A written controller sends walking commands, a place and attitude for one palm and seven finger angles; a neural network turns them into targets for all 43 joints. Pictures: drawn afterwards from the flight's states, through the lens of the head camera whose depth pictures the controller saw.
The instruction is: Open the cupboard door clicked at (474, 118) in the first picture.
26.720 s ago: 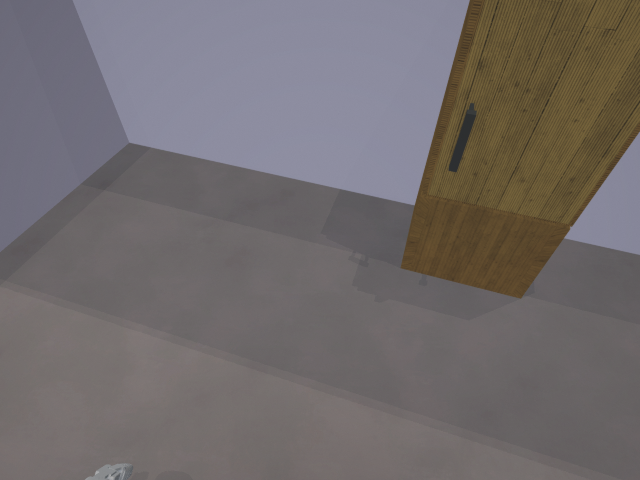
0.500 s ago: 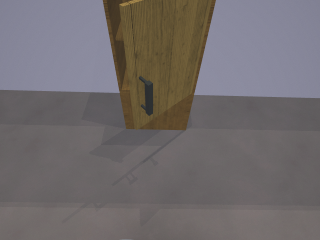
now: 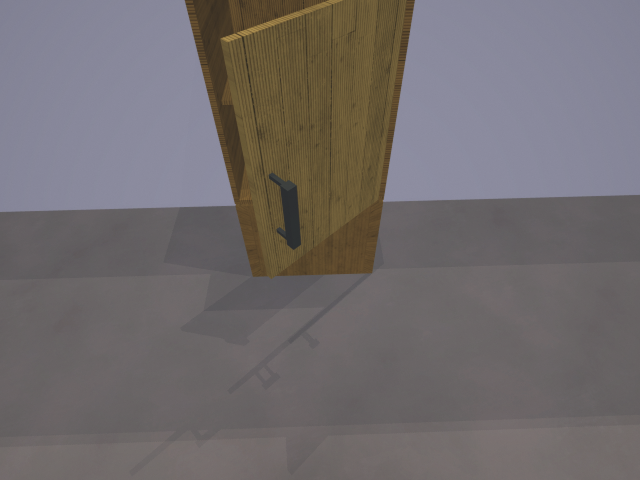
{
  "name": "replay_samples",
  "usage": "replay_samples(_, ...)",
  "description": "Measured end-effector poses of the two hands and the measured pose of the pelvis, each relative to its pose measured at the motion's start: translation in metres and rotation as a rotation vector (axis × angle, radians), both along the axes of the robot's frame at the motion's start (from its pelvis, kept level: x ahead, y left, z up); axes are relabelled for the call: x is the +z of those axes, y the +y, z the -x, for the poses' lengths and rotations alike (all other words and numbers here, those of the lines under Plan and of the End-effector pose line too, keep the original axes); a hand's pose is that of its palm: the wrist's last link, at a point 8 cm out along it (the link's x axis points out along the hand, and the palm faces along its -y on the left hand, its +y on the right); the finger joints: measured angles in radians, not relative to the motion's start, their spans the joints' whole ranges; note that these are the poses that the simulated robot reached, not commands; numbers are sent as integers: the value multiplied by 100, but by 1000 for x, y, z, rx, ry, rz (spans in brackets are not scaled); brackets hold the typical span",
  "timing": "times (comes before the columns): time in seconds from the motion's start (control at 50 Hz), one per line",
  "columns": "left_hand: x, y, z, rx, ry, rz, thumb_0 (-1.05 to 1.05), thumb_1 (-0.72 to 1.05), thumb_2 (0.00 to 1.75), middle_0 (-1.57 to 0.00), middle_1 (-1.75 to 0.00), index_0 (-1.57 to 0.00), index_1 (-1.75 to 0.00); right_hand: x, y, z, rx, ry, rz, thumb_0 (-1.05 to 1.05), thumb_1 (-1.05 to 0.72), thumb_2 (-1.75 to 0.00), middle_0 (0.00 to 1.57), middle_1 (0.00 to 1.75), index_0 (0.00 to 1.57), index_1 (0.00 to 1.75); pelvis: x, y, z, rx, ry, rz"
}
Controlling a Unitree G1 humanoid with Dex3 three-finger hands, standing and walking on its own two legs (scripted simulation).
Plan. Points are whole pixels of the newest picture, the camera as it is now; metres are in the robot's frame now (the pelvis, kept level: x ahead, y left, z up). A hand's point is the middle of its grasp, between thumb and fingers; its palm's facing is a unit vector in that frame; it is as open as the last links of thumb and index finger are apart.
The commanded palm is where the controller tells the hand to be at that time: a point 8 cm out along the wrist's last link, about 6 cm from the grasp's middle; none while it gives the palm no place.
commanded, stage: let the arm hang, fingers relaxed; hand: left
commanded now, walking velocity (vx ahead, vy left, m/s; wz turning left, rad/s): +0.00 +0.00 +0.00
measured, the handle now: (284, 212) +0.64 +0.11 -0.11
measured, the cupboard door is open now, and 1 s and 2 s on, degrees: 42 42 42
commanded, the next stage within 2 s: look to check the result in 0.14 s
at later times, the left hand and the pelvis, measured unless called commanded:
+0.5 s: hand out of the picture +0.06 +0.20 -0.16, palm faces +0.00 -0.96 -0.28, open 7.3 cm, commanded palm none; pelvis +0.03 -0.01 +0.00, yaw +0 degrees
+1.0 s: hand out of the picture +0.09 +0.19 -0.17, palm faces -0.03 -0.96 -0.27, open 7.3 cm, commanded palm none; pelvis +0.04 -0.02 +0.00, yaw -3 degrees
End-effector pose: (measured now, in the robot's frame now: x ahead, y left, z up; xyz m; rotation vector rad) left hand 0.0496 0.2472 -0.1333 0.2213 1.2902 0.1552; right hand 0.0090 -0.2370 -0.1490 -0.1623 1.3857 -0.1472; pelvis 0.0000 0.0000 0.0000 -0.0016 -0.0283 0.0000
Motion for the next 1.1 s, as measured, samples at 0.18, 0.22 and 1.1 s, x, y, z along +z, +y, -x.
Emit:
replay_samples(0.18, -1, -6, -7, 3, 19, 13, 0, 91, 89, -20, -30, -21, -30, 3, -7, -25, 13, -20, 15, 1, -91, -90, 20, 30, 20, 30, 2, -2, -11, 0, 9, -3)
replay_samples(0.22, -1, -6, -6, 8, 29, 10, 0, 91, 89, -20, -30, -21, -30, 4, -8, -30, 17, -25, 18, 1, -91, -90, 20, 30, 20, 30, 2, -3, -14, 0, 9, -4)
replay_samples(1.1, -8, -19, -36, -39, 75, -2, 0, 91, 89, -20, -30, -21, -30, 0, -29, -40, -95, -43, 47, 1, -91, -90, 20, 30, 20, 30, -5, -18, -36, -99, 13, -3)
